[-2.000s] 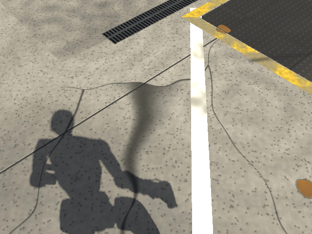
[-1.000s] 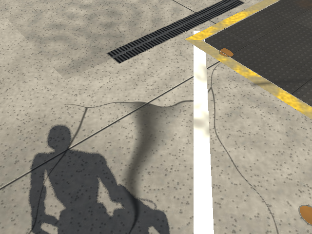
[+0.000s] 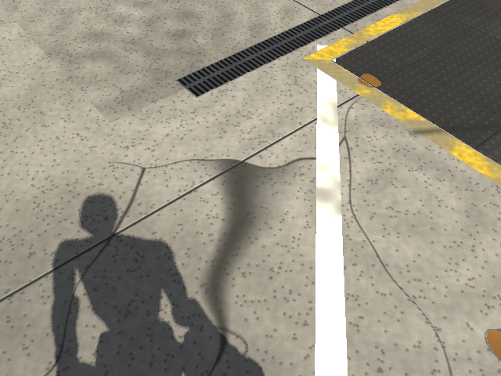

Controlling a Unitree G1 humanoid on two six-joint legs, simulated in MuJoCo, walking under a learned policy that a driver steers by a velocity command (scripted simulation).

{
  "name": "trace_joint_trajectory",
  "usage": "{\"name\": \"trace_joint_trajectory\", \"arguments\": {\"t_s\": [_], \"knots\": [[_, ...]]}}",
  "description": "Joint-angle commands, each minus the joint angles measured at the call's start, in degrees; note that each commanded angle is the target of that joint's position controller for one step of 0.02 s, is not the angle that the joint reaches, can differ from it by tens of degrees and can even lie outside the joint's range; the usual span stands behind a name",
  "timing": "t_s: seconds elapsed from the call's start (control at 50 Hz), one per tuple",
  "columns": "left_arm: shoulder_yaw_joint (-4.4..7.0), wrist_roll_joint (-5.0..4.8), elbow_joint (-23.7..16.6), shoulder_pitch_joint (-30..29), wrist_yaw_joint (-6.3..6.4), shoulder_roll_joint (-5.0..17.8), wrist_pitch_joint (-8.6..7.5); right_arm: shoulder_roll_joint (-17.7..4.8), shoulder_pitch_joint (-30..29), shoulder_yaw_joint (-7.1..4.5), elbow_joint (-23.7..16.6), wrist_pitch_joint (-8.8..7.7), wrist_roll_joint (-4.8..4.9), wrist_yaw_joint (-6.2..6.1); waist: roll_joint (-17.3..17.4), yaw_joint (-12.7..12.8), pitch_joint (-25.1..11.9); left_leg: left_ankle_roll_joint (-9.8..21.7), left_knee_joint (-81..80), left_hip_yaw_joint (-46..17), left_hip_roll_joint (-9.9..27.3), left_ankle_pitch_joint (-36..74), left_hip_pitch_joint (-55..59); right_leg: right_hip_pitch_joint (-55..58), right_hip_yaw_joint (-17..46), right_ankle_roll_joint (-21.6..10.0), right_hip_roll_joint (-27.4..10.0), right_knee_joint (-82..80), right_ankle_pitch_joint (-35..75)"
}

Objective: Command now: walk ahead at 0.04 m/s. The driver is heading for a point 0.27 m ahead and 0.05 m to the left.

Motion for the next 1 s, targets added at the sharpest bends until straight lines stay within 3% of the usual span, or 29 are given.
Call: {"name": "trace_joint_trajectory", "arguments": {"t_s": [0.02, 0.06, 0.1, 0.14, 0.18, 0.2, 0.22, 0.24, 0.26, 0.28, 0.3, 0.32, 0.34, 0.36, 0.4, 0.42, 0.46, 0.5, 0.54, 0.56, 0.58, 0.6, 0.62, 0.64, 0.66, 0.7, 0.78, 1.0], "knots": [[0.61, 0.01, -0.3, 3.9, 0.2, 4.7, -0.21, -4.7, 5.5, -0.81, -0.1, -0.16, 0.01, -0.23, 0.5, 0.0, 0.1, 0.9, -5.9, -0.7, 0.7, 1.5, -2.7, 1.5, -1.0, -1.5, 0.6, -3.5, 2.7], [0.96, -0.61, -0.5, 4.2, 0.38, 5.1, -0.24, -6.9, 5.5, -1.68, -0.4, 0.16, 0.74, -0.67, 2.4, -0.2, 2.5, 3.2, -6.7, -2.5, 1.0, -18.6, -5.1, -2.7, -3.8, -2.5, 3.3, 0.5, -14.9], [0.91, -0.51, -2.2, 1.9, 0.07, 4.4, -1.41, -8.9, 7.1, -2.5, -1.0, -0.36, 1.31, -0.75, 5.6, -1.5, 7.0, 7.0, -11.0, -11.0, 6.8, -31.1, -6.6, -10.5, -4.2, -3.5, 3.2, 6.0, -19.5], [0.51, -0.66, -3.9, 0.1, -1.01, 2.4, -3.45, -12.0, 9.5, -3.89, -0.9, -1.4, 1.72, -0.48, 11.3, -2.5, 8.1, 12.7, -17.6, -24.9, 17.0, -34.1, -5.9, -14.2, -4.4, -4.0, 1.3, 17.6, -11.5], [0.74, -1.49, -4.9, 0.2, -2.02, 2.7, -4.83, -11.2, 6.1, -3.93, -2.5, -2.2, 1.32, -0.18, 10.2, -0.5, 9.4, 13.4, -18.4, -26.5, 19.2, -29.7, -7.1, -15.5, -2.3, -6.0, -1.5, 19.5, -14.8], [0.82, -1.82, -4.7, 1.9, -2.29, 2.7, -5.37, -10.9, 3.3, -3.89, -3.6, -2.4, 1.88, 0.06, 9.5, 1.3, 9.3, 11.6, -16.9, -22.9, 17.6, -26.2, -8.2, -11.7, -2.4, -7.0, -1.9, 13.1, -14.6], [1.15, -1.86, -3.0, 6.3, -2.39, 2.7, -5.79, -10.5, -0.1, -3.83, -4.7, -2.28, 2.53, 0.3, 7.9, 3.9, 8.3, 9.1, -14.0, -16.6, 13.7, -22.0, -12.2, -2.0, -4.6, -7.5, -0.4, 3.4, -9.6], [1.8, -1.22, -0.8, 9.8, -2.27, 3.4, -5.68, -9.9, -0.7, -3.69, -5.2, -2.06, 2.38, 0.46, 4.9, 4.6, 7.3, 7.1, -8.0, -10.8, 8.9, -13.6, -14.5, 5.5, -6.2, -6.0, 2.7, -1.0, -2.6], [2.66, -0.58, 0.5, 14.5, -2.16, 5.5, -5.36, -8.3, -1.0, -3.22, -5.6, -2.2, 1.83, 0.49, -0.7, 5.6, 4.1, 4.5, 3.6, -4.9, 4.6, -3.8, -16.5, 11.4, 0.2, -5.9, -1.1, -3.8, 0.0], [4.18, -0.67, 0.6, 20.6, -1.9, 11.8, -5.14, -5.3, -0.7, -2.4, -7.0, -2.76, 0.74, 0.16, -14.8, 6.4, 0.1, 0.4, 22.4, 3.0, -2.0, -6.3, -24.7, 18.5, 18.4, -10.5, -12.8, -10.5, 6.6], [3.91, 0.57, 0.4, 22.4, -2.4, 13.3, -5.82, -3.8, 0.5, -2.08, -7.1, -3.23, 1.19, -0.05, -17.3, 6.1, -1.6, -0.3, 35.1, -1.5, -3.3, -18.2, -28.4, 17.2, 33.1, -17.5, -21.7, -14.0, 15.7], [2.75, 0.52, -1.1, 17.5, -2.26, 9.6, -6.58, -5.0, 1.8, -2.45, -6.4, -3.28, 1.99, 0.15, -8.8, 2.8, 1.7, 0.0, 43.2, -5.1, -0.3, -17.5, -30.2, 14.6, 29.2, -18.4, -22.3, -11.8, 23.3], [2.21, 0.31, -2.6, 13.5, -2.3, 7.6, -6.86, -5.4, 1.7, -2.59, -5.8, -3.3, 1.91, 0.59, -5.8, 1.4, 1.9, 0.6, 44.8, -5.5, 1.3, -14.0, -29.6, 12.6, 20.8, -16.3, -19.3, -10.0, 29.7], [1.92, 0.17, -3.7, 10.3, -2.42, 7.1, -6.6, -5.7, 1.3, -3.0, -5.4, -3.32, 1.39, 0.66, -4.1, 0.1, 1.2, 1.1, 41.7, -4.6, 2.9, -10.0, -28.8, 11.7, 14.4, -13.7, -16.1, -10.0, 31.9], [0.65, 0.27, -4.0, 8.8, -1.99, 3.7, -5.64, -6.2, -1.8, -3.68, -5.9, -2.96, 1.18, 0.76, -5.3, -0.3, 1.6, 0.9, 32.2, -2.5, 3.9, -3.6, -25.2, 10.1, 6.1, -10.1, -11.1, -10.3, 37.6], [0.13, 0.82, -3.5, 9.7, -1.65, 2.9, -5.33, -4.5, -2.7, -3.37, -6.0, -2.68, 1.34, 0.94, -6.0, -0.4, 1.0, 0.5, 26.9, -1.5, 3.4, -1.4, -22.3, 9.5, 3.5, -9.4, -9.5, -9.7, 41.0], [0.19, 1.18, -3.5, 9.5, -0.9, 5.4, -4.78, -2.1, -5.7, -2.48, -6.9, -2.22, 1.41, 0.95, -6.3, -0.3, -0.4, -0.2, 16.5, 0.1, 2.0, 0.3, -16.0, 7.7, 0.4, -9.6, -8.1, -8.1, 45.1], [0.93, 0.8, -3.4, 9.8, -0.63, 8.6, -4.27, -3.1, -8.0, -2.38, -7.6, -1.52, 1.34, 0.69, -6.4, 0.2, -1.9, -0.4, 10.9, 1.4, 0.7, 1.4, -11.4, 6.7, 1.3, -10.9, -9.4, -7.0, 46.7], [1.13, -0.39, -3.4, 8.2, -0.73, 8.5, -3.9, -4.3, -7.1, -2.57, -7.1, -0.73, 1.27, 0.6, -6.3, -1.2, -2.1, 0.7, 4.7, 1.6, 0.3, 8.3, -5.9, 4.9, 2.1, -10.8, -9.9, -6.1, 43.1], [1.19, -0.95, -3.1, 8.2, -0.94, 8.0, -3.88, -5.2, -6.5, -2.84, -6.7, -0.49, 0.74, 0.52, -5.2, -2.0, -1.7, 1.8, 0.0, 1.2, 0.3, 14.0, -2.4, 3.7, 2.0, -9.6, -9.1, -5.4, 39.2], [1.39, -0.81, -2.5, 9.8, -1.25, 7.8, -4.06, -7.5, -5.4, -3.52, -6.3, -0.28, 0.09, 0.22, -2.9, -2.1, -2.1, 3.0, -2.2, -1.1, 1.8, 23.2, 1.8, 2.8, 1.5, -7.7, -7.1, -4.4, 33.4], [1.55, 0.45, -2.5, 11.7, -1.46, 7.4, -4.42, -11.0, -4.2, -4.4, -6.3, -0.12, 0.08, -0.16, 0.9, -0.9, -4.0, 4.7, 0.6, -4.3, 5.3, 38.2, 7.3, 0.4, -0.4, -5.3, -3.8, -2.4, 23.7], [0.86, 0.84, -1.1, 17.4, -1.3, 2.9, -4.23, -10.4, -4.6, -4.29, -5.6, -0.07, 0.29, 0.0, 6.0, 1.7, -7.2, 9.1, 4.8, -6.4, 7.9, 43.8, 13.0, -3.4, -1.9, -2.8, -1.4, -2.1, 12.8], [0.71, 0.75, -0.8, 16.2, -1.01, 2.6, -3.76, -7.1, -5.2, -3.84, -5.4, -0.01, 0.74, 0.39, 4.7, 0.4, -6.6, 10.3, 5.3, -7.7, 8.3, 42.4, 12.1, -3.7, -2.6, -1.4, -0.5, -1.3, 6.7], [0.88, 0.4, -1.7, 13.8, -0.77, 3.1, -3.01, -6.2, -6.7, -3.75, -5.0, 0.0, 0.88, 0.62, 4.4, 0.6, -5.5, 9.8, 4.7, -8.3, 7.9, 38.4, 10.0, -3.6, -2.7, -0.8, -0.1, -1.8, 5.7], [1.13, 0.34, -1.9, 12.6, -0.21, 4.6, -1.87, -6.4, -9.8, -3.95, -5.7, -0.52, 0.42, 1.19, 1.5, 0.7, -3.6, 8.3, 4.8, -6.8, 6.0, 36.8, 6.1, -2.1, -2.7, -0.8, -0.1, -1.6, 9.1], [1.23, 0.52, -1.2, 12.7, 0.03, 4.9, -0.65, -6.5, -10.9, -4.31, -4.6, -1.16, 0.84, 1.46, 1.3, 1.1, -4.9, 7.3, 5.3, -5.0, 4.6, 38.5, 3.8, 2.8, -2.3, -1.3, -0.9, -1.8, 13.1], [1.18, 0.44, -0.6, 11.0, -0.1, 3.7, -0.35, -6.2, -12.2, -4.56, -2.4, 0.3, 0.75, 0.33, 0.0, 0.6, -1.6, 5.8, 2.7, -3.8, 3.0, 24.8, 2.2, 1.0, -2.7, -1.9, -1.1, -4.6, 5.3]]}}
